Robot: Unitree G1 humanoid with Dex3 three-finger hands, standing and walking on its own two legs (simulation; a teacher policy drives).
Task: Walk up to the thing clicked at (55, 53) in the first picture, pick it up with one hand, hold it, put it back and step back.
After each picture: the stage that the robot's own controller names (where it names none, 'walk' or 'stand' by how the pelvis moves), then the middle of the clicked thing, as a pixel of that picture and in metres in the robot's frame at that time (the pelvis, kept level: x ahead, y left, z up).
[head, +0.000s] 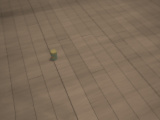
stand; (54, 54) +1.26 +0.32 -0.72
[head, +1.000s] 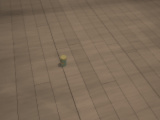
walk; (63, 60) +1.15 +0.15 -0.70
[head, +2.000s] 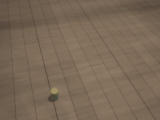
walk; (54, 94) +0.73 +0.18 -0.71
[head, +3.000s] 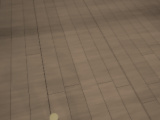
stand; out of the picture +0.47 +0.18 -0.71
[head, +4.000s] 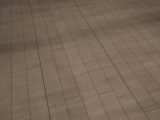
stand; out of the picture +0.44 +0.21 -0.72
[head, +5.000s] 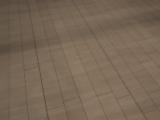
stand; out of the picture +0.41 +0.21 -0.73
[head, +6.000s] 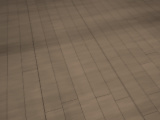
stand; out of the picture +0.39 +0.22 -0.73
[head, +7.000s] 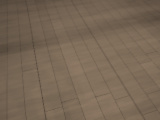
stand; out of the picture +0.40 +0.23 -0.73
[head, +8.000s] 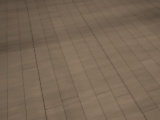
go down; out of the picture +0.40 +0.23 -0.73
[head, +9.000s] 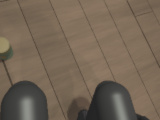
go down; (3, 49) +0.47 +0.28 -0.30
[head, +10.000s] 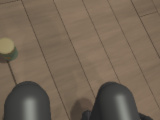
approach; (8, 49) +0.46 +0.29 -0.30
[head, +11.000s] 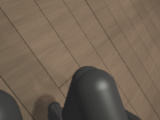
close in; out of the picture +0.44 +0.34 -0.22
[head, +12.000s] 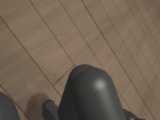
close; out of the picture +0.43 +0.34 -0.22
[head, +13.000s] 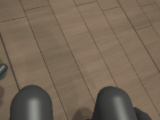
lift; out of the picture +0.36 +0.30 -0.08
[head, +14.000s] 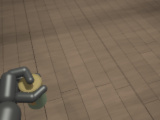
hold; (34, 92) +0.33 +0.17 +0.03
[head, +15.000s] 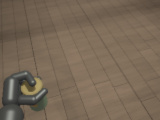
hold; (35, 95) +0.34 +0.17 -0.01
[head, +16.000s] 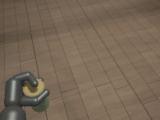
hold; (37, 96) +0.33 +0.17 -0.01
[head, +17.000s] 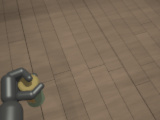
crouch; (32, 91) +0.36 +0.18 -0.06
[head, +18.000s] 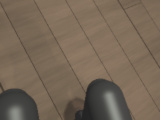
lower; out of the picture +0.47 +0.30 -0.13
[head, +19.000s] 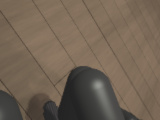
lower; out of the picture +0.41 +0.35 -0.23
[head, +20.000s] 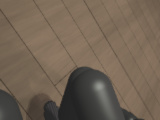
lower; out of the picture +0.41 +0.35 -0.23
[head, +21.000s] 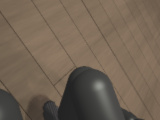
lower; out of the picture +0.41 +0.35 -0.23
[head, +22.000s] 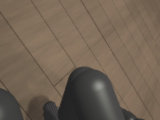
lower; out of the picture +0.40 +0.35 -0.23
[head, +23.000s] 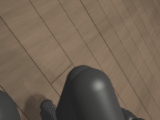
open; out of the picture +0.41 +0.36 -0.22
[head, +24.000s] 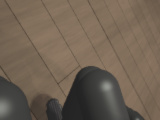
rise; out of the picture +0.40 +0.35 -0.23
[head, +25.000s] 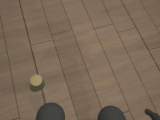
walk; (38, 82) +0.44 +0.25 -0.48
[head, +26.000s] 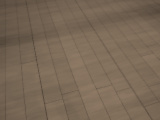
stand; out of the picture +0.39 +0.22 -0.66
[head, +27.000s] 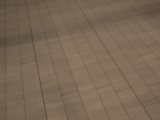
stand; out of the picture +0.39 +0.23 -0.67
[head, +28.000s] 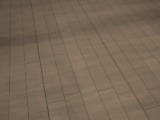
stand; out of the picture +0.40 +0.22 -0.70
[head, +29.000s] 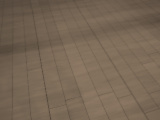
stand; out of the picture +0.41 +0.22 -0.73
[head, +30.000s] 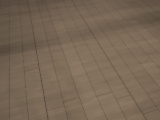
stand; out of the picture +0.38 +0.23 -0.73
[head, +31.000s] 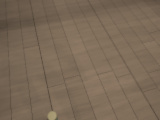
walk; (52, 118) +0.43 +0.20 -0.70
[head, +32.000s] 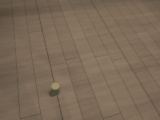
walk; (55, 89) +0.68 +0.18 -0.71
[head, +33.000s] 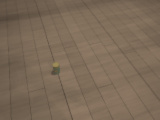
stand; (56, 68) +1.04 +0.28 -0.70
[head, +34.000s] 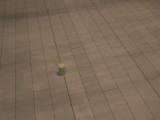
stand; (62, 69) +1.02 +0.21 -0.71
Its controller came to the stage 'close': yes
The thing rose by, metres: 0.69
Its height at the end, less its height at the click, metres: +0.00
